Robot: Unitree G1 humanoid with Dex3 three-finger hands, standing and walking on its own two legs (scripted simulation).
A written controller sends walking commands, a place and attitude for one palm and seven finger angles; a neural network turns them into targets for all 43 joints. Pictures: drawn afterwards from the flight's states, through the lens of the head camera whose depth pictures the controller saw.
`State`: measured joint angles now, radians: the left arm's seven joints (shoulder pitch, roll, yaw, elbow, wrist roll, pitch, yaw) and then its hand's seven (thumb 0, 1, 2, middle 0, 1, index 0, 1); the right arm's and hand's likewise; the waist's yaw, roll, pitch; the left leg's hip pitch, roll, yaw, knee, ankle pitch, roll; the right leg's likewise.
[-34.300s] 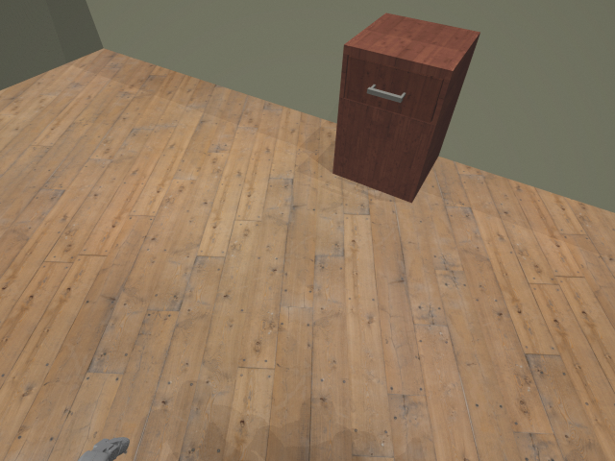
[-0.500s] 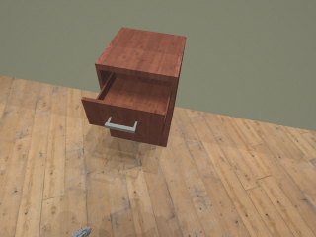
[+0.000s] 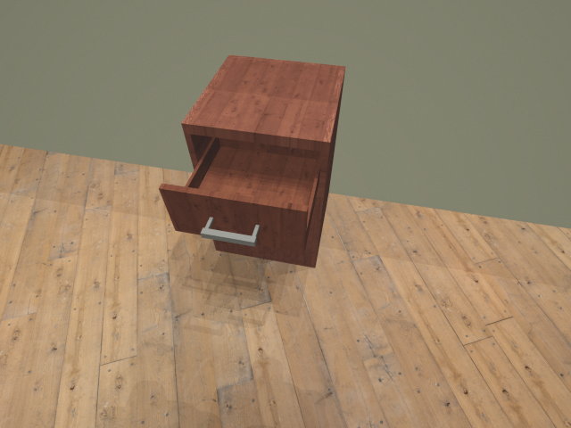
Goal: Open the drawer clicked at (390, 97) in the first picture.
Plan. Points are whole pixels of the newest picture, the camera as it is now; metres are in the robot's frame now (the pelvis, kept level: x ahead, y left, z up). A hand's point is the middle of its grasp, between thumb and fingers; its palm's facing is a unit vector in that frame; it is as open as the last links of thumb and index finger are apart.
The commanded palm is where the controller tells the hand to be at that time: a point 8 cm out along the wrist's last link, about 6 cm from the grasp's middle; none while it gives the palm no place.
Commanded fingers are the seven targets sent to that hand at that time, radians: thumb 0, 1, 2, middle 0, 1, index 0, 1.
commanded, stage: let the arm hang, fingers relaxed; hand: left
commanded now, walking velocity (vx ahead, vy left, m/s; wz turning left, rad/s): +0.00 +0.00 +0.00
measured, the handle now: (231, 231) +0.61 +0.19 -0.25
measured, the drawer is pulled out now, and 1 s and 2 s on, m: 0.23 0.23 0.23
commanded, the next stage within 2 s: look to check the result in 0.34 s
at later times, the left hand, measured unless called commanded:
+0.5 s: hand out of the picture -0.01 +0.14 -0.17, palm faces +0.03 -0.99 -0.17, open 7.4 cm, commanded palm none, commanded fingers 0.00 0.90 0.90 -0.20 -0.30 -0.20 -0.30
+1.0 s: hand out of the picture +0.00 +0.12 -0.17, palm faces +0.04 -0.99 -0.16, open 7.4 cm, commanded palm none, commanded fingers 0.00 0.90 0.90 -0.20 -0.30 -0.20 -0.30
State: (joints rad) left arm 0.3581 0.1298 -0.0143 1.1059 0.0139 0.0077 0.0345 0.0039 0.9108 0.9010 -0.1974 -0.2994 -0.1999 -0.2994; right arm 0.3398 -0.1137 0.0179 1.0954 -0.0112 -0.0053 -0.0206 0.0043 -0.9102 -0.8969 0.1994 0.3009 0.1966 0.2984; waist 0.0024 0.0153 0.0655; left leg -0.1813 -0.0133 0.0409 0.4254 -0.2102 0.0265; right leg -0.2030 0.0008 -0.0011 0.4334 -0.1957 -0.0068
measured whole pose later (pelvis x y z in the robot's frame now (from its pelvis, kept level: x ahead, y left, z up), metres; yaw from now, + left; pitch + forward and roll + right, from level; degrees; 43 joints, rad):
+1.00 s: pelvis +0.02 -0.03 +0.00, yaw +0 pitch -2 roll +0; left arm 0.32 0.09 0.00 1.11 0.01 -0.01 0.04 0.00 0.91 0.90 -0.20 -0.30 -0.20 -0.30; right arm 0.34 -0.09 0.01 1.11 -0.01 -0.01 -0.04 0.00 -0.91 -0.90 0.20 0.30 0.20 0.30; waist -0.01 0.01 0.07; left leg -0.16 0.03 0.03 0.43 -0.24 -0.01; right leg -0.18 0.04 -0.01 0.44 -0.23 -0.05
